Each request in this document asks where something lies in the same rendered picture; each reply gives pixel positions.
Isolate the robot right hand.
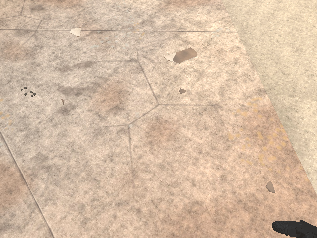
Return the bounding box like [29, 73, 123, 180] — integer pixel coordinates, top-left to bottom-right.
[271, 220, 317, 238]

